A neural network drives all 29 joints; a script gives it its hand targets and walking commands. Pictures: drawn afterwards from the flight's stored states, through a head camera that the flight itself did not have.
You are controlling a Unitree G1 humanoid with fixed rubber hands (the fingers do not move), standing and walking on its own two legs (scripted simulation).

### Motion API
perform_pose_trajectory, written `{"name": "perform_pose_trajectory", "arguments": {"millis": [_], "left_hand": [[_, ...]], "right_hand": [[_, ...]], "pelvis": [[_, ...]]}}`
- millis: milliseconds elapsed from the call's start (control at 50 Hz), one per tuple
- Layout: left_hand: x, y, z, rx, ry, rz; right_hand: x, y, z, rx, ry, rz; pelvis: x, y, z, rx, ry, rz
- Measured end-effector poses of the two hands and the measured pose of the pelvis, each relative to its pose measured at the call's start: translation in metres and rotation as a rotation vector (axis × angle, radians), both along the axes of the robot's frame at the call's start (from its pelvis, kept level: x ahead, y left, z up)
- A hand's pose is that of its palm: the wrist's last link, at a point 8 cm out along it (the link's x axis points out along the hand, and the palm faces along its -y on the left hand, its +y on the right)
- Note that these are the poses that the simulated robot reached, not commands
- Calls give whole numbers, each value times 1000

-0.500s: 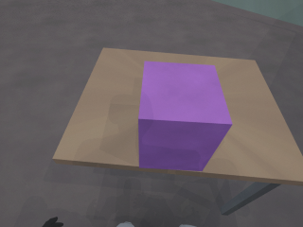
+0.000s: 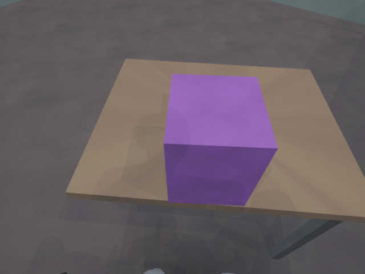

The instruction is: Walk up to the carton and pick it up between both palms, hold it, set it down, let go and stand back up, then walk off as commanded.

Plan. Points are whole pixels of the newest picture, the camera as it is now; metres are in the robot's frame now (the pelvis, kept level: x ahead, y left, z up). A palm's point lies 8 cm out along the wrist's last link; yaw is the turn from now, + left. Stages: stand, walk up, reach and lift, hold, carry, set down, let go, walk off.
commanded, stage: walk up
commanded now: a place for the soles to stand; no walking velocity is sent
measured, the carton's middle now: (210, 143) +0.41 -0.05 +0.04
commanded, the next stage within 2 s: reach and lift in 0.58 s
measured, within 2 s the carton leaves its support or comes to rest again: neither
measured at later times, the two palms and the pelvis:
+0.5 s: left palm out of the picture +0.10 +0.31 -0.10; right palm out of the picture +0.05 -0.31 -0.09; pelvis +0.01 +0.00 +0.00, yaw +0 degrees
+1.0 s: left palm (78, 261) +0.18 +0.24 -0.07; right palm out of the picture +0.12 -0.29 -0.07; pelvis +0.00 -0.02 +0.00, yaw +0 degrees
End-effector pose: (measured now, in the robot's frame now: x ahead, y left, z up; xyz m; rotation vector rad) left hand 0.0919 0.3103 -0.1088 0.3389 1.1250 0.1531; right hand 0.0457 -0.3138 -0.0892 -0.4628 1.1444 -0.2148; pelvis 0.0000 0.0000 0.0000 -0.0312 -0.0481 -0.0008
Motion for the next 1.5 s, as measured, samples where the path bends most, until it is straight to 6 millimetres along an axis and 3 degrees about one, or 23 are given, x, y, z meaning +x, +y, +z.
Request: {"name": "perform_pose_trajectory", "arguments": {"millis": [440, 620, 720, 800, 880, 1180, 1500], "left_hand": [[9, -6, 5, 6, -21, 3], [12, -2, 2, 12, 35, 30], [46, -16, -1, 11, 69, 23], [80, -39, 12, -32, -52, -18], [96, -58, 29, -71, -152, -37], [65, -76, 51, -77, -187, -35], [83, -75, 82, -86, -381, -87]], "right_hand": [[9, -4, 0, 17, -16, 6], [14, 5, -2, 28, -35, 70], [42, 13, -12, 78, -112, 108], [60, 22, -10, 99, -181, 124], [67, 26, -1, 112, -221, 124], [99, 26, 31, 145, -342, 124], [126, 60, 54, 202, -499, 82]], "pelvis": [[5, -7, 2, 13, 5, 4], [3, -2, 0, 5, 5, 3], [-10, -5, -11, -7, -7, -11], [-13, -8, -12, -5, -19, -13], [-9, -12, -7, 3, -50, -10], [6, -30, 17, 34, -98, -1], [19, -24, 29, 34, -90, 3]]}}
